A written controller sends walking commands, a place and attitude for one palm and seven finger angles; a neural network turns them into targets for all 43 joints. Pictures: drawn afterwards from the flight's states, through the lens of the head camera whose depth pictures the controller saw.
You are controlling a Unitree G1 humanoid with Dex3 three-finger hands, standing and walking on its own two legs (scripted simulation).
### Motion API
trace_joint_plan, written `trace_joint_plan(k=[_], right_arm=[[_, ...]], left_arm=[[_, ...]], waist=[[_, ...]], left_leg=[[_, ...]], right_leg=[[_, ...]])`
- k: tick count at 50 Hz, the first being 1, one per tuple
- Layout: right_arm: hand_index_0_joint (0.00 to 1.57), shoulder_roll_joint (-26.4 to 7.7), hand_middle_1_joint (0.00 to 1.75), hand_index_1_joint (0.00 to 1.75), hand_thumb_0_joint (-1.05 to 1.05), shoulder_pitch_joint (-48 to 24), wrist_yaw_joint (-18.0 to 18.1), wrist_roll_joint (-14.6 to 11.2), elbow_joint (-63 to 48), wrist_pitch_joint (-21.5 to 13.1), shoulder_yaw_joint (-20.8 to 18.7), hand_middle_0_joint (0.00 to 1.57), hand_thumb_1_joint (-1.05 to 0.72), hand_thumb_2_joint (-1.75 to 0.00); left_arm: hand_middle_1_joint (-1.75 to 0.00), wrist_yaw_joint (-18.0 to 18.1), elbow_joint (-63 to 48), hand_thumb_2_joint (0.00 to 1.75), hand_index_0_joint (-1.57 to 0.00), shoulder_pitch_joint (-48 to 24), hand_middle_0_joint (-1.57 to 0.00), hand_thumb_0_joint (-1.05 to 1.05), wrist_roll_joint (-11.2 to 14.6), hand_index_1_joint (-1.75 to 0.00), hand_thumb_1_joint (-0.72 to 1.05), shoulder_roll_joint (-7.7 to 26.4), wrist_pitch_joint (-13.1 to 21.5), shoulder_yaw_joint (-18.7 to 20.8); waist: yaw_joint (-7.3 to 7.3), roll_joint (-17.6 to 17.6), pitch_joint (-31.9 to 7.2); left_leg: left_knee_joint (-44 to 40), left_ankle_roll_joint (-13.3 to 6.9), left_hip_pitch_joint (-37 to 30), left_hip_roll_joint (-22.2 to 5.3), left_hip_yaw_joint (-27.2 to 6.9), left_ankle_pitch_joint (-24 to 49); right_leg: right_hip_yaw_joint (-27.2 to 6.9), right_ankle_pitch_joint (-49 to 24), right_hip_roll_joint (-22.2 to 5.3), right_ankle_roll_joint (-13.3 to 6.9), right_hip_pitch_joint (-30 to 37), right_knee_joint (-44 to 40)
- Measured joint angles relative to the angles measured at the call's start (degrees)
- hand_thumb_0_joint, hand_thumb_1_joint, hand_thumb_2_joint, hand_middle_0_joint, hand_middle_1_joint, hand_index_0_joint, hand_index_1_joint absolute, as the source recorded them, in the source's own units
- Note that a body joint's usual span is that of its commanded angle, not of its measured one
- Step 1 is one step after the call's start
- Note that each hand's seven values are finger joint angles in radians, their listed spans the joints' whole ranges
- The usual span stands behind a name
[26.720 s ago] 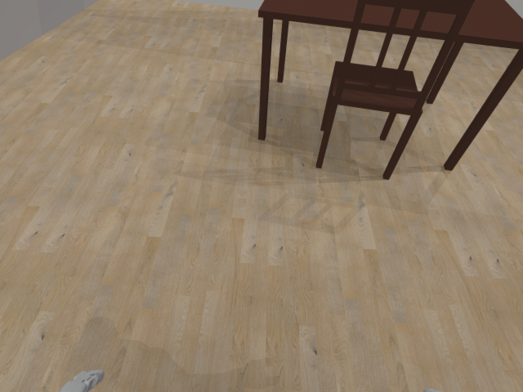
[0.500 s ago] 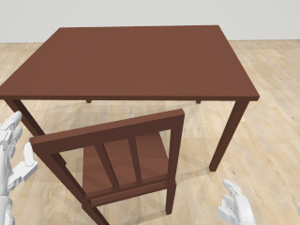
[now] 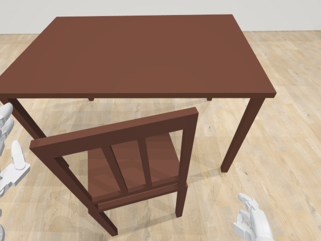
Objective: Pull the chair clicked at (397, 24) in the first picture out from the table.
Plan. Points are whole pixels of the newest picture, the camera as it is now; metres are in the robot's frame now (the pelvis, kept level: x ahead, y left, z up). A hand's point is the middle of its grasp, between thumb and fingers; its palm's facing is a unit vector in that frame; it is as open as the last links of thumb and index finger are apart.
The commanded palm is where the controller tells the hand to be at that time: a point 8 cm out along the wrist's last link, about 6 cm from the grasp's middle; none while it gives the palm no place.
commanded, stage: step back with the hand held close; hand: left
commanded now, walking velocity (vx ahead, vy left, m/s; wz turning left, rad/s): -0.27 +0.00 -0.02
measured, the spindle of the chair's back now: (116, 171) +0.32 +0.17 -0.08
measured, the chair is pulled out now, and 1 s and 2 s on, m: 0.18 0.18 0.18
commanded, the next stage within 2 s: stop stepping back and stand still in 1.20 s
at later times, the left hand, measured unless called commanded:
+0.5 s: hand (4, 212) +0.13 +0.26 +0.15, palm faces +0.40 -0.79 -0.46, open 7.4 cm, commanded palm +0.07 +0.31 +0.18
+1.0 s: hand out of the picture +0.08 +0.27 +0.16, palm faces +0.39 -0.81 -0.44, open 7.4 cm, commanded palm +0.01 +0.32 +0.18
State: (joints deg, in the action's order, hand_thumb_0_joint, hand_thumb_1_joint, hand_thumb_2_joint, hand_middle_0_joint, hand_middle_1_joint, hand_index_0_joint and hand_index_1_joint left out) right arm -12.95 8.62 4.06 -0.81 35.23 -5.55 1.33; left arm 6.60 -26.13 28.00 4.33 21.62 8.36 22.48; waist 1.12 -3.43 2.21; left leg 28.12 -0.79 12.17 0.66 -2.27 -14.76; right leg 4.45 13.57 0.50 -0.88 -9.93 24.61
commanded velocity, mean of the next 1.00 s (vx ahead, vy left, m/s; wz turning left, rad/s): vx -0.32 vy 0.00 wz -0.03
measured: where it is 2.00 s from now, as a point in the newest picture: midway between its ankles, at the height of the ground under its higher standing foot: outside the picture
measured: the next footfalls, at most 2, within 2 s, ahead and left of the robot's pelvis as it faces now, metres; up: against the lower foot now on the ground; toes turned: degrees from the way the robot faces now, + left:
right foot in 1.32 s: -0.26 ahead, -0.08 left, +0.00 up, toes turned -1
left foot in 1.52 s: -0.26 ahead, +0.13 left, +0.00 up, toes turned +3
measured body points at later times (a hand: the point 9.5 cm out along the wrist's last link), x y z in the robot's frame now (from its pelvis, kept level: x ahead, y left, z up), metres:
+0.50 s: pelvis -0.07 +0.01 -0.01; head -0.05 +0.01 +0.44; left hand +0.11 +0.30 +0.18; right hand +0.12 -0.24 -0.09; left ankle +0.00 +0.11 -0.74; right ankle +0.00 -0.11 -0.74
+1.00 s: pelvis -0.12 +0.02 -0.02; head -0.11 +0.04 +0.43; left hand +0.05 +0.31 +0.18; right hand +0.07 -0.23 -0.09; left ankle -0.06 +0.11 -0.74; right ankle -0.07 -0.11 -0.74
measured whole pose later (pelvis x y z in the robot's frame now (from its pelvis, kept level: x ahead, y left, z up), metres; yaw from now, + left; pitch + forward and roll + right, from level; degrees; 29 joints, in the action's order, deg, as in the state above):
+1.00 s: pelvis -0.12 +0.02 -0.02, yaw +2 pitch +1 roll -3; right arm -11.8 8.7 4.7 -0.9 36.1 -3.3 -1.7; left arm 8.2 -34.8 32.2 3.4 25.0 9.3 23.3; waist -1.0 0.4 0.7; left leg 38.9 -0.6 25.6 0.4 -2.6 -14.5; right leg 1.1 13.6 2.1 0.1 -22.0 34.7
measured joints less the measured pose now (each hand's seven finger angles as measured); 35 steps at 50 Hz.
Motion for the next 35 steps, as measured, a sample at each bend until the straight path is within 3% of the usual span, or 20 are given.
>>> trace_joint_plan(k=[5,9,17,28,32,35], right_arm=[[0.21,-0.3,0.30,0.30,0.01,-0.5,0.3,0.1,-0.9,2.2,-1.3,0.20,-0.90,-0.90],[0.21,-0.2,0.30,0.30,0.01,-0.5,0.9,-0.1,-0.9,3.1,-1.9,0.20,-0.90,-0.90],[0.21,-0.3,0.30,0.30,0.01,-0.1,1.2,-0.3,-1.0,2.4,-1.8,0.20,-0.90,-0.90],[0.21,-0.6,0.30,0.30,0.01,1.5,1.9,-0.4,-1.1,1.8,-1.9,0.20,-0.90,-0.90],[0.21,0.2,0.30,0.30,0.01,2.8,2.0,-0.1,-1.6,1.4,-1.7,0.20,-0.90,-0.90],[0.21,1.1,0.30,0.30,0.01,4.2,1.5,0.2,-2.2,0.7,-1.5,0.20,-0.90,-0.90]], left_arm=[[-0.30,-0.8,-1.1,0.90,-0.21,4.7,-0.21,0.01,-0.4,-0.30,0.89,0.1,-0.6,-1.2],[-0.30,-0.6,-1.3,0.90,-0.22,6.2,-0.21,0.01,-0.3,-0.30,0.89,1.0,-1.2,-1.1],[-0.30,1.0,-3.0,0.90,-0.22,5.1,-0.21,0.01,-0.2,-0.30,0.89,1.3,-1.1,0.0],[-0.30,3.3,-5.4,0.90,-0.22,4.6,-0.21,0.01,-0.7,-0.30,0.89,1.8,-0.7,-0.1],[-0.30,3.3,-5.6,0.90,-0.22,4.4,-0.21,0.01,-1.8,-0.30,0.89,2.7,-0.6,1.1],[-0.30,2.8,-6.2,0.90,-0.22,4.2,-0.21,0.01,-2.3,-0.30,0.89,3.9,0.0,2.5]], waist=[[-0.92,-0.8,-0.5],[-0.73,-0.7,-0.3],[-0.07,0.1,-0.1],[-1.50,1.2,-1.0],[-2.15,2.0,-1.2],[-2.45,2.8,-2.4]], left_leg=[[-0.3,-0.4,2.1,0.6,0.6,1.1],[0.3,-0.5,3.6,0.8,0.7,1.8],[2.7,-0.3,7.1,0.3,0.1,2.9],[8.4,-0.4,12.2,-0.4,-0.3,2.4],[7.5,-1.0,12.1,-0.2,-0.3,3.4],[6.8,-0.8,13.2,0.9,-0.9,4.7]], right_leg=[[-0.6,-0.7,-0.7,0.5,-2.6,0.7],[-0.6,-1.2,-0.9,0.5,-4.3,1.6],[0.1,-2.7,-0.5,0.2,-7.2,3.0],[0.9,-3.4,0.1,0.2,-10.8,6.1],[-1.1,2.1,0.9,1.2,-11.6,9.8],[-3.6,1.8,1.5,1.0,-9.0,10.8]])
